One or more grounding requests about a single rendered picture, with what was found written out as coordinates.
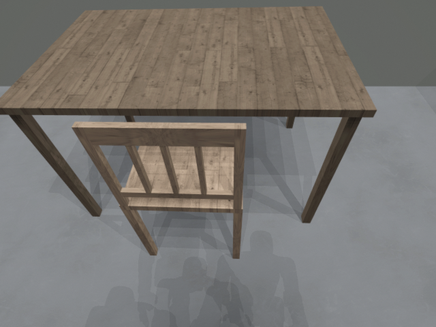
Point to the table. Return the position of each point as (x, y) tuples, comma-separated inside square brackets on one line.
[(236, 61)]

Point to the chair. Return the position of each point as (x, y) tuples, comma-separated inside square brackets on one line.
[(189, 167)]

